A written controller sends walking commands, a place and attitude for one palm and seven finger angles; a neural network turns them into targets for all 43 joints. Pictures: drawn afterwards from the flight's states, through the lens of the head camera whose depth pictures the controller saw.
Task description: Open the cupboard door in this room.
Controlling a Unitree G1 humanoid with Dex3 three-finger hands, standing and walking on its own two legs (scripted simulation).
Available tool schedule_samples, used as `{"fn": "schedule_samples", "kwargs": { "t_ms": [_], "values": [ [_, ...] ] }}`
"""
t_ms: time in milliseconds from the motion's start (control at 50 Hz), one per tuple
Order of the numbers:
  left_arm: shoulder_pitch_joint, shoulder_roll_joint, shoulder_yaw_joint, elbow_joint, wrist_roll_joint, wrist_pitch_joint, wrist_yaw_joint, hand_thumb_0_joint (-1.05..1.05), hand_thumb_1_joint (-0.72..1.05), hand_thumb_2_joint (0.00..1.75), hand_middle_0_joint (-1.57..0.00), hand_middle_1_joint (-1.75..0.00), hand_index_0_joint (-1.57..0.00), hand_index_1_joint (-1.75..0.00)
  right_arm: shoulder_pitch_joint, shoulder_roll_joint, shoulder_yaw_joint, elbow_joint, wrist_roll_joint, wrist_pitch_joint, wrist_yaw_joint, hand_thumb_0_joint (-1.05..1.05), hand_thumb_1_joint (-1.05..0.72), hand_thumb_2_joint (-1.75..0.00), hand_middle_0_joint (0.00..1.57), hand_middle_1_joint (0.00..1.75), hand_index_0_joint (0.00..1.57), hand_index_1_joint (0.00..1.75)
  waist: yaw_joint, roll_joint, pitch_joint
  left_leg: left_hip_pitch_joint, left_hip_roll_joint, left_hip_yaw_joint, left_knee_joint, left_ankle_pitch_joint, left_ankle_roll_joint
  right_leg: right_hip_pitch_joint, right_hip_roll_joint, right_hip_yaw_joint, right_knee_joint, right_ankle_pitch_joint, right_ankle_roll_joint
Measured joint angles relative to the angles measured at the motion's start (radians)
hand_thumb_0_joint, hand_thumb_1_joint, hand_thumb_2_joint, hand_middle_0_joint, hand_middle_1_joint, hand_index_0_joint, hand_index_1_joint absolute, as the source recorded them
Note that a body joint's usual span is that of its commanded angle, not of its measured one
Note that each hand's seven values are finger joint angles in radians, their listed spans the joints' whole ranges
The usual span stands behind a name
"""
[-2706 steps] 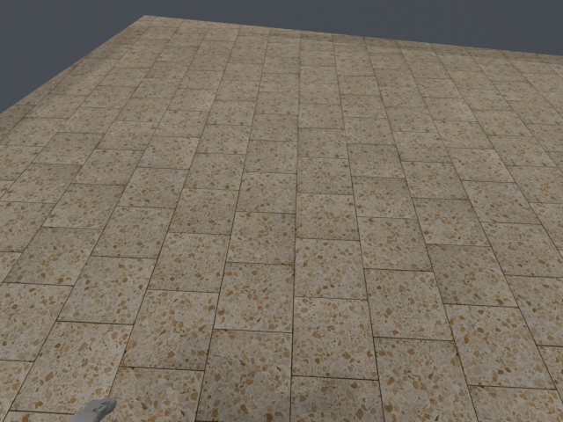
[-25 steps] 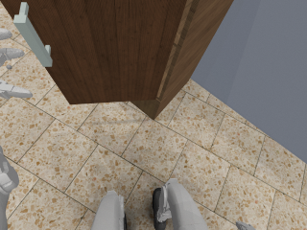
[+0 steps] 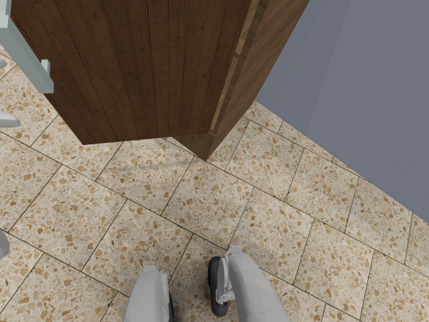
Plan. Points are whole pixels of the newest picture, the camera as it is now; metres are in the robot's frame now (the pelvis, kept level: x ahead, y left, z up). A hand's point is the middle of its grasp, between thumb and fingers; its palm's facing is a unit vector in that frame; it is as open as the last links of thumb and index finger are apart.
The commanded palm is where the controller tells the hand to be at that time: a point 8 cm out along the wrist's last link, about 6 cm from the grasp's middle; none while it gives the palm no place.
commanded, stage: move the hooked fingers beside the handle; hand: left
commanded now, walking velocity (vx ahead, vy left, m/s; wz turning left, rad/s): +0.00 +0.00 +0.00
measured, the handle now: (27, 49) +0.55 +0.26 +0.06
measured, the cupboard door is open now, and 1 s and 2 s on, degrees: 46 46 46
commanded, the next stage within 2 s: slide the fingers in behind the handle in 0.56 s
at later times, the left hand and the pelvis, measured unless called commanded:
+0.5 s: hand out of the picture +0.50 +0.30 +0.06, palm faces +0.11 -0.99 -0.02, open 14.0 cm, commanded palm +0.48 +0.34 +0.05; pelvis +0.00 +0.00 +0.00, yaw +1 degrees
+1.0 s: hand (7, 82) +0.49 +0.29 +0.05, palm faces +0.08 -1.00 -0.02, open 14.0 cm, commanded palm +0.48 +0.32 +0.05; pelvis +0.00 -0.01 +0.00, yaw +1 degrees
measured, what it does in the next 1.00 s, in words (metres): stands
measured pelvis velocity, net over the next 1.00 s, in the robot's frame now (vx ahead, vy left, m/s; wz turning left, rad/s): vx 0.00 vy -0.01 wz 0.02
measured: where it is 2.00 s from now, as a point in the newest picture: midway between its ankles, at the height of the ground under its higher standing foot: (192, 313)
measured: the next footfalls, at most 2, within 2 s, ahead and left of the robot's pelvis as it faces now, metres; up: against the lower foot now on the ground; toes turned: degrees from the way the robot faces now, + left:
none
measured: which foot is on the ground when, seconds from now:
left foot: down 0.00-1.00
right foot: down 0.00-1.00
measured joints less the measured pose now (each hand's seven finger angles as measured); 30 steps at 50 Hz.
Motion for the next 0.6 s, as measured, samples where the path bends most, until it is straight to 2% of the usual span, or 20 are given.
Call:
{"fn": "schedule_samples", "kwargs": {
  "t_ms": [80,140,200,300,400,460,540,600],
  "values": [
    [0.016,-0.022,0.0,-0.032,0.008,-0.022,0.015,-0.01,-0.5,0.3,-0.3,-1.2,-0.3,-1.2,-0.005,0.003,-0.005,0.003,-0.005,-0.003,0.001,0.01,-0.9,-0.9,0.2,0.3,0.2,0.3,0.007,-0.001,-0.001,0.005,-0.004,-0.006,-0.002,-0.001,0.0,0.01,-0.004,-0.005,-0.005,-0.002,0.002],
    [0.026,-0.047,-0.025,-0.071,-0.007,-0.046,0.019,-0.01,-0.5,0.3,-0.3,-1.2,-0.3,-1.2,-0.009,0.005,-0.013,0.013,-0.006,-0.001,0.003,0.01,-0.9,-0.9,0.2,0.3,0.2,0.3,0.018,0.0,-0.006,0.015,-0.007,-0.011,-0.006,-0.001,-0.002,0.024,-0.007,-0.01,-0.011,-0.005,0.004],
    [0.01,-0.066,-0.063,-0.06,-0.025,-0.042,0.013,-0.01,-0.5,0.3,-0.3,-1.2,-0.3,-1.2,-0.017,0.006,-0.014,0.023,-0.003,0.006,0.001,0.01,-0.9,-0.9,0.2,0.3,0.2,0.3,0.025,-0.001,-0.008,0.03,-0.012,-0.016,-0.014,0.0,0.0,0.042,-0.01,-0.014,-0.018,-0.006,0.006],
    [-0.007,-0.073,-0.087,-0.009,-0.003,-0.009,0.026,-0.01,-0.5,0.3,-0.3,-1.2,-0.3,-1.2,-0.028,0.004,-0.011,0.007,-0.002,0.01,-0.006,0.01,-0.9,-0.9,0.2,0.3,0.2,0.3,0.016,0.001,-0.013,0.034,-0.017,-0.017,-0.019,0.002,0.002,0.046,-0.015,-0.014,-0.02,-0.007,0.006],
    [0.015,-0.095,-0.072,-0.049,0.011,-0.05,0.065,-0.01,-0.5,0.3,-0.3,-1.2,-0.3,-1.2,-0.032,0.006,-0.017,0.0,-0.011,0.005,-0.002,0.0,-0.9,-0.9,0.2,0.3,0.2,0.3,0.014,0.002,-0.008,0.03,-0.014,-0.012,-0.013,0.0,-0.001,0.038,-0.012,-0.009,-0.012,-0.009,0.005],
    [0.001,-0.089,-0.052,-0.044,0.006,-0.066,0.07,-0.01,-0.5,0.3,-0.3,-1.2,-0.3,-1.2,-0.036,0.01,-0.013,0.009,-0.011,0.004,-0.001,0.01,-0.9,-0.9,0.2,0.3,0.2,0.3,0.01,0.0,-0.003,0.03,-0.011,-0.012,-0.009,-0.003,-0.002,0.036,-0.01,-0.009,-0.006,-0.011,0.002],
    [-0.007,-0.056,-0.043,-0.023,0.011,-0.045,0.058,-0.01,-0.5,0.3,-0.3,-1.2,-0.3,-1.2,-0.033,0.012,-0.007,0.006,-0.007,0.006,-0.003,0.01,-0.9,-0.9,0.2,0.3,0.2,0.3,0.003,0.0,0.002,0.029,-0.008,-0.012,-0.01,-0.002,-0.005,0.033,-0.006,-0.009,-0.005,-0.01,-0.002],
    [0.009,-0.043,-0.049,-0.022,0.01,-0.032,0.044,-0.01,-0.5,0.3,-0.3,-1.2,-0.3,-1.2,-0.023,0.008,-0.007,0.001,-0.003,0.009,-0.003,0.01,-0.9,-0.9,0.2,0.3,0.2,0.3,0.007,0.005,0.004,0.03,-0.006,-0.009,-0.014,0.001,-0.007,0.031,-0.004,-0.006,-0.008,-0.008,-0.003]
  ]
}}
